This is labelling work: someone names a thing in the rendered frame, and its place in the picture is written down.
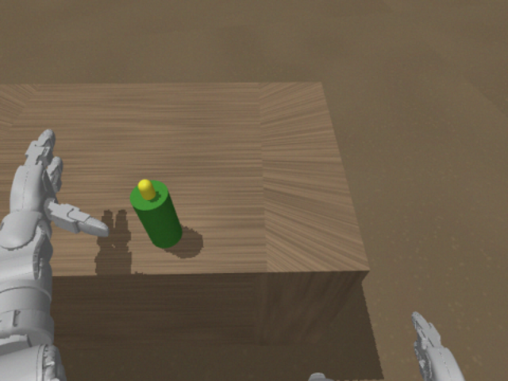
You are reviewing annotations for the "left robot hand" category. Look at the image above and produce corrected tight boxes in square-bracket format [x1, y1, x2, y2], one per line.
[10, 129, 110, 237]

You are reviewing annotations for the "left robot arm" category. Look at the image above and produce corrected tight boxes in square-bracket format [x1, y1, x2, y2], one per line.
[0, 210, 67, 381]

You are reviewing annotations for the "right robot hand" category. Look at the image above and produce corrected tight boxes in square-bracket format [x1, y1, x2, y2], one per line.
[411, 311, 465, 381]

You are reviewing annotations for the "bottle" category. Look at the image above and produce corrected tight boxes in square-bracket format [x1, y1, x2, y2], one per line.
[130, 179, 183, 248]

